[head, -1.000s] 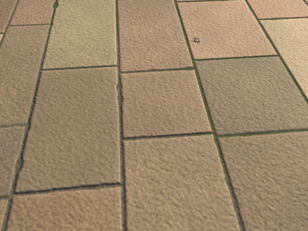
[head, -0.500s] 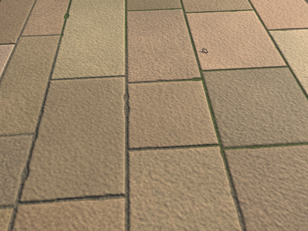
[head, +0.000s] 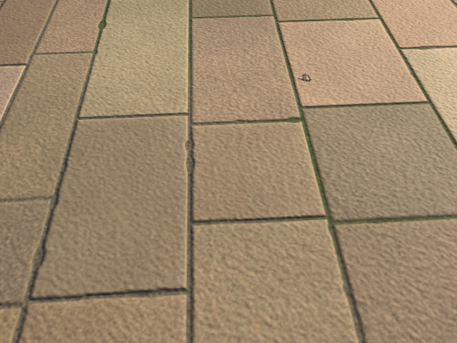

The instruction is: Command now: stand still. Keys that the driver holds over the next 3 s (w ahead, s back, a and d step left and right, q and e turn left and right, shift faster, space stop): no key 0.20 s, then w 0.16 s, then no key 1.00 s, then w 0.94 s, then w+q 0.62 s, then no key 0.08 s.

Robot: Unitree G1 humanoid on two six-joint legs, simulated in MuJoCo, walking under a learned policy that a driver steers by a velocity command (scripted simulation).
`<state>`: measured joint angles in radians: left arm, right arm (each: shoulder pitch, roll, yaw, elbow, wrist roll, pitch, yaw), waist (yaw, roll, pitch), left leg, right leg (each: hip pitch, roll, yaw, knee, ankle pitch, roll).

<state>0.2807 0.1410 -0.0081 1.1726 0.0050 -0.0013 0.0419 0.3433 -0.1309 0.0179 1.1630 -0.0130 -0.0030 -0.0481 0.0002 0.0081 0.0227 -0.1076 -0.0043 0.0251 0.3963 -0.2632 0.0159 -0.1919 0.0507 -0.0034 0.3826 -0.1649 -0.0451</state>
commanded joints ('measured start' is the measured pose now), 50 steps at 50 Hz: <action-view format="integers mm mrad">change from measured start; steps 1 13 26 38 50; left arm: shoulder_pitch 62 82 257 112 161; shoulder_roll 74 77 160 66 39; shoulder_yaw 10 17 56 -4 12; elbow -6 -10 -52 -70 -37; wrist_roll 0 2 8 -2 2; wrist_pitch -4 2 -64 -48 -29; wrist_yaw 2 0 -5 13 13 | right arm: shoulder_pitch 86 128 168 89 20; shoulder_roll -64 -78 -4 -19 -61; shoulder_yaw -9 -24 -26 -15 -26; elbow -1 -2 -38 -22 -18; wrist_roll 0 -5 2 11 11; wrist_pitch -4 -2 -39 16 -12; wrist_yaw -2 1 9 -2 -6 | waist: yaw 1 -6 52 -50 -1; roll -1 12 -194 -85 -2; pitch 68 73 46 3 34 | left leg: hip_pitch -92 -110 -346 23 3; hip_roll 95 66 -7 47 113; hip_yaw -93 -101 20 -10 -75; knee -86 -93 238 27 -1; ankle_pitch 47 -247 -121 175 373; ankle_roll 32 58 18 -14 27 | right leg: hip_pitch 5 -43 244 1 109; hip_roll -122 -76 -276 -201 -143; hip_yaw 129 103 273 78 53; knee -73 -31 -49 -30 -43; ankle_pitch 33 -242 255 409 285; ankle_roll -16 -30 -96 -60 -17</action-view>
